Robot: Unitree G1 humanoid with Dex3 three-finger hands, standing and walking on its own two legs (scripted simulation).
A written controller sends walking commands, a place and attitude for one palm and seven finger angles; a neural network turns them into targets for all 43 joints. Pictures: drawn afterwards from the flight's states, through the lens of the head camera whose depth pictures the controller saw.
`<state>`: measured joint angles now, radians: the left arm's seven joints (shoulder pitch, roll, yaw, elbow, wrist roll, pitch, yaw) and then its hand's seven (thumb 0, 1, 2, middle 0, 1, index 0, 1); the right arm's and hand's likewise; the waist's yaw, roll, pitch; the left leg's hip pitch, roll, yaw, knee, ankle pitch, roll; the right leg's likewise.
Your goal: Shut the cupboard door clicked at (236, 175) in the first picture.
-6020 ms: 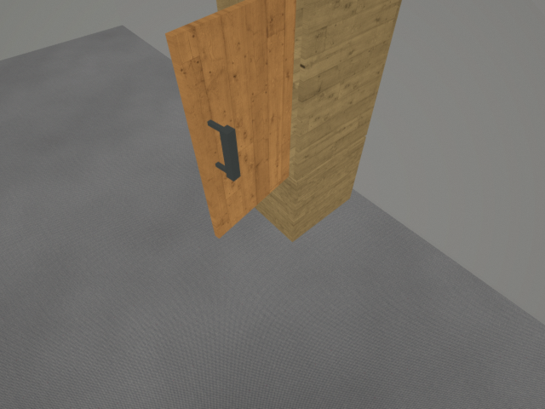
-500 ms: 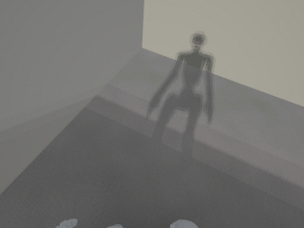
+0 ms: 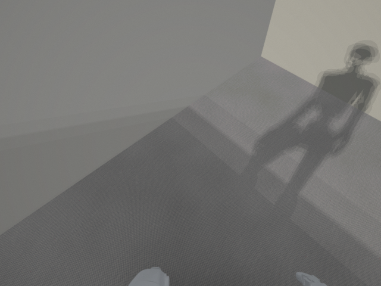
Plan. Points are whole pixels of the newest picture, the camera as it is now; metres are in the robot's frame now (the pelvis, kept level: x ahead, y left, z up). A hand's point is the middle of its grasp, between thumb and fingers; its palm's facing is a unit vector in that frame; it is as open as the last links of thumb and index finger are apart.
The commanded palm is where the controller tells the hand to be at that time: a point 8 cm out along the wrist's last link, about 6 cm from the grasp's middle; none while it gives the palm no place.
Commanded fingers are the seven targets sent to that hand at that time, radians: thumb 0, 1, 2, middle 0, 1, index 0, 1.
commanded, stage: walk to a spot facing it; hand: left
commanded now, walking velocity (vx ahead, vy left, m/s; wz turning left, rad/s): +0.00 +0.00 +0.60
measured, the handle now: out of the picture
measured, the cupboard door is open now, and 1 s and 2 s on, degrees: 99 99 99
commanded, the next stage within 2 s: none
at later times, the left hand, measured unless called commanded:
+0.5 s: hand out of the picture +0.06 +0.20 -0.15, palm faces +0.30 -0.90 -0.33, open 7.4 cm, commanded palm none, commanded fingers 0.00 0.90 0.90 -0.20 -0.30 -0.20 -0.30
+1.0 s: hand out of the picture -0.04 +0.18 -0.17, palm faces +0.59 -0.76 -0.28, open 7.4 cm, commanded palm none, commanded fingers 0.00 0.90 0.90 -0.20 -0.30 -0.20 -0.30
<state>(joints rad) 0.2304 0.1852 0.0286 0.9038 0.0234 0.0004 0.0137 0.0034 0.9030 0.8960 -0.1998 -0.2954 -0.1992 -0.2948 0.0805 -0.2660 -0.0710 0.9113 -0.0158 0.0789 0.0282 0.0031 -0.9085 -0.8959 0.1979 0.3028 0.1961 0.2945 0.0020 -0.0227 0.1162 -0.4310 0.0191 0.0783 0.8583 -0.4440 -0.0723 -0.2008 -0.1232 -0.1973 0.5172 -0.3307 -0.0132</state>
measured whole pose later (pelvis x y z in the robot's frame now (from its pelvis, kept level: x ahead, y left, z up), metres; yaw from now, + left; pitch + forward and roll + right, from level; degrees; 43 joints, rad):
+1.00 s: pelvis +0.02 -0.05 -0.01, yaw +36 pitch +1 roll +0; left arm 0.16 0.27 0.08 0.90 0.01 0.06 0.01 0.01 0.91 0.90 -0.20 -0.29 -0.20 -0.29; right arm 0.14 -0.23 -0.05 0.90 -0.03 0.04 0.00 0.00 -0.90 -0.90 0.20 0.30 0.20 0.30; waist 0.00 -0.02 0.10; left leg -0.32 -0.01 -0.01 0.54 -0.24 0.01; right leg -0.47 -0.08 -0.02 0.99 -0.44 0.07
